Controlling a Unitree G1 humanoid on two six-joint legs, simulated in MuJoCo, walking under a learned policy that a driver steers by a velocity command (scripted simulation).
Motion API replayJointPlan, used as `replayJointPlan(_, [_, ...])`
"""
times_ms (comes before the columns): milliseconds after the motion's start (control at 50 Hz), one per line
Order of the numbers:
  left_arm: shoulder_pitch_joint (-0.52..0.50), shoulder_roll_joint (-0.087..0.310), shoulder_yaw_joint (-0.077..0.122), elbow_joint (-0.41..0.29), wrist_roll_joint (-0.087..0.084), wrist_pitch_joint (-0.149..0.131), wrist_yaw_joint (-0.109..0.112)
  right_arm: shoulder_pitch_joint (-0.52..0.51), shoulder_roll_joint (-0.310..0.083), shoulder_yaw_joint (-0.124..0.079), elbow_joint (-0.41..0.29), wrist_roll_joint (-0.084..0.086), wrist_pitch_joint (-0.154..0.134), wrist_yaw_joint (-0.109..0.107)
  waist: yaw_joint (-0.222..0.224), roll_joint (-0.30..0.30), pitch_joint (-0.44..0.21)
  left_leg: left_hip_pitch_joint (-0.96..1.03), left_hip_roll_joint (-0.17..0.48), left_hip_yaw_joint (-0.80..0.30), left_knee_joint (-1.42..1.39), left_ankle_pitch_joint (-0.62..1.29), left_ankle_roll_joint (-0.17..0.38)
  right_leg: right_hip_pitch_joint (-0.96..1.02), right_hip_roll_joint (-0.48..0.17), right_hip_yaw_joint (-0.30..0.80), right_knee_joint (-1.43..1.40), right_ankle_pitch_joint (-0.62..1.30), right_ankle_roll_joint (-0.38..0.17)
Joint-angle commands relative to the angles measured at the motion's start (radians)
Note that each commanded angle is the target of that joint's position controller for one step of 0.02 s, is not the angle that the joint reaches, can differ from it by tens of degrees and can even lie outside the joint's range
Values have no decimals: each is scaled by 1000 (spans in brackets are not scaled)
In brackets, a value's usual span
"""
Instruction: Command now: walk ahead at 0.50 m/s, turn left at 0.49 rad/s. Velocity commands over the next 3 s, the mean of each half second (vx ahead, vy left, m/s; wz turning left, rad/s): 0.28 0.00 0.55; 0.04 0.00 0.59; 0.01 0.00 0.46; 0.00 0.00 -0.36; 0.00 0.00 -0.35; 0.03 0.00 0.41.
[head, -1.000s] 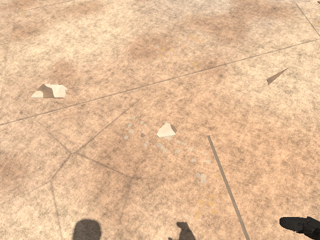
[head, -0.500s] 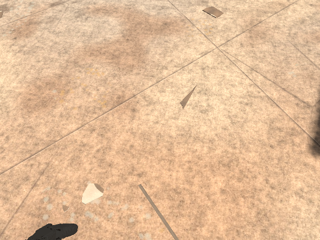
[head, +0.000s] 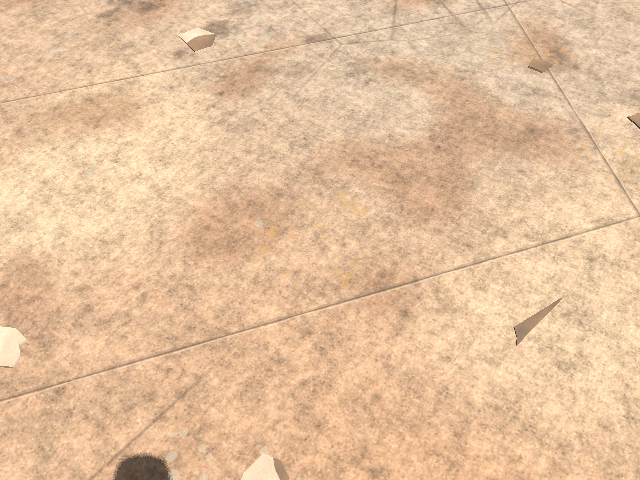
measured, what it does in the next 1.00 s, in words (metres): walks ahead, turning left: left foot, then right foot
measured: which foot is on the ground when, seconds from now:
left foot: up 0.00-0.10, down 0.12-0.60, up 0.62-1.00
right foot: down 0.00-0.14, up 0.16-0.58, down 0.60-1.00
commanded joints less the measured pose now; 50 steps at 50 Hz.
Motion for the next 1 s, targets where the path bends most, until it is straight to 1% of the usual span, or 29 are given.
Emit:
replayJointPlan(20, [6,175,46,-36,-16,9,8,-140,-45,-2,-122,1,-15,21,12,-77,87,-66,-5,45,-62,-70,33,32,-325,62,-25,473,-130])
replayJointPlan(80, [-19,215,56,-39,-24,33,18,-74,-87,-25,-139,6,-10,28,-52,-132,3,103,-96,134,-69,-220,90,74,-324,23,168,944,-96])
replayJointPlan(100, [-40,224,56,-45,-25,44,23,38,-128,-48,-117,6,-9,25,-118,-137,-54,243,-144,155,-93,-234,114,48,-301,9,337,1071,-75])
replayJointPlan(120, [-57,218,50,-54,-32,46,27,192,-188,-81,-82,0,-9,10,-202,-108,-134,489,-173,131,-190,-103,150,-67,-251,-11,572,993,-27])
replayJointPlan(140, [-22,137,23,-85,8,30,26,265,-287,-103,-68,-7,-1,-16,-183,89,-226,797,25,-158,-163,219,217,-367,-170,5,904,324,36])
replayJointPlan(160, [66,65,-8,-125,13,0,11,204,-346,-104,-118,-25,-9,-14,-90,236,-412,1066,283,-720,-262,293,464,-699,44,188,1247,-388,95])
replayJointPlan(180, [-45,165,12,-122,-17,-22,0,220,-262,-82,-133,-21,-11,-7,-174,35,-444,1050,256,-632,-302,376,416,-750,-17,350,1270,-354,74])
replayJointPlan(200, [-112,162,10,-151,-39,-28,0,176,-219,-71,-131,-14,-17,-7,-156,17,-309,932,217,-467,-294,425,375,-786,-54,336,1210,-278,56])
replayJointPlan(220, [-121,149,9,-139,-22,-24,12,123,-190,-65,-131,1,-20,-9,-113,-68,-191,775,158,-365,-308,413,324,-777,-93,319,1124,-214,59])
replayJointPlan(240, [-122,164,18,-136,-1,-13,22,76,-160,-58,-141,7,-16,-17,-83,-60,-140,653,127,-311,-333,392,300,-733,-117,315,1055,-170,65])
replayJointPlan(280, [-92,155,21,-140,4,17,25,38,-165,-58,-161,-18,-10,-25,-36,-22,-119,496,94,-272,-373,444,295,-628,-115,313,995,-126,79])
replayJointPlan(320, [-81,124,12,-139,9,33,30,37,-189,-66,-157,-20,-8,-33,-23,-8,-130,442,69,-225,-372,517,289,-607,-95,298,897,-83,99])
replayJointPlan(360, [-114,111,5,-150,12,39,34,42,-200,-69,-153,-11,5,-48,-31,10,-149,436,47,-209,-354,502,268,-609,-75,296,789,-18,116])
replayJointPlan(420, [-182,108,-1,-166,6,45,27,40,-201,-69,-156,1,34,-67,-54,46,-171,430,17,-222,-330,343,221,-573,-47,304,646,106,126])
replayJointPlan(520, [-258,129,5,-195,-3,40,8,44,-193,-65,-168,-2,61,-73,-80,94,-144,462,22,-356,-270,131,192,-522,-1,333,452,72,110])
replayJointPlan(560, [-224,140,14,-191,-5,29,3,14,-183,-60,-182,4,63,-74,-49,115,-133,485,4,-412,-220,84,161,-450,5,333,299,114,83])
replayJointPlan(580, [-189,146,19,-183,-2,20,2,-3,-169,-55,-192,6,64,-76,-24,115,-128,461,-30,-410,-177,30,126,-360,-17,330,174,247,59])
replayJointPlan(600, [-160,205,32,-188,14,18,10,34,-118,-40,-204,-8,61,-76,-43,16,-175,380,-87,-353,-45,-176,76,-210,-189,454,165,426,-3])
replayJointPlan(620, [-188,268,44,-199,39,33,16,148,-82,-32,-202,-14,55,-75,-122,-257,-171,163,-250,-181,159,-671,8,-77,-405,691,178,754,-171])
replayJointPlan(640, [-134,227,40,-186,38,39,13,161,-168,-52,-202,-17,48,-71,-89,-317,-205,71,-211,-136,386,-759,-41,-70,-497,845,152,753,-285])
replayJointPlan(660, [-154,173,25,-200,29,40,14,145,-227,-73,-184,-5,53,-71,-77,-217,-178,54,-170,-143,500,-684,-62,-97,-443,733,167,676,-269])
replayJointPlan(680, [-189,142,18,-204,21,45,15,126,-227,-79,-168,2,69,-75,-80,-159,-143,46,-149,-124,539,-613,-80,-134,-368,606,174,596,-219])
replayJointPlan(700, [-217,128,13,-211,11,52,18,115,-212,-79,-167,4,84,-79,-82,-148,-119,44,-134,-114,548,-564,-94,-167,-325,535,164,519,-188])
replayJointPlan(740, [-237,140,14,-208,14,65,25,96,-156,-65,-184,8,99,-73,-82,-175,-85,85,-124,-57,498,-488,-109,-232,-267,421,129,472,-174])
replayJointPlan(780, [-220,148,20,-201,19,76,33,61,-124,-56,-209,11,98,-71,-60,-216,-93,92,-113,-21,398,-466,-117,-198,-266,374,115,464,-188])
replayJointPlan(840, [-216,176,34,-196,13,84,34,25,-110,-47,-236,2,95,-59,-39,-229,-130,164,-75,1,244,-455,-109,-172,-305,337,118,463,-205])
replayJointPlan(920, [-228,205,47,-187,-2,88,22,33,-127,-54,-247,2,100,-39,-37,-243,-133,280,-70,52,69,-422,-72,-194,-337,302,124,399,-197])
replayJointPlan(960, [-240,212,50,-181,-17,89,19,62,-128,-60,-242,1,102,-29,-60,-233,-124,347,-80,78,-68,-353,-35,-210,-341,281,162,350,-166])
replayJointPlan(1000, [-204,178,43,-154,-28,92,17,139,-143,-74,-213,-3,100,-31,-89,-171,-119,516,-113,72,-265,-202,27,-311,-295,207,285,217,-71])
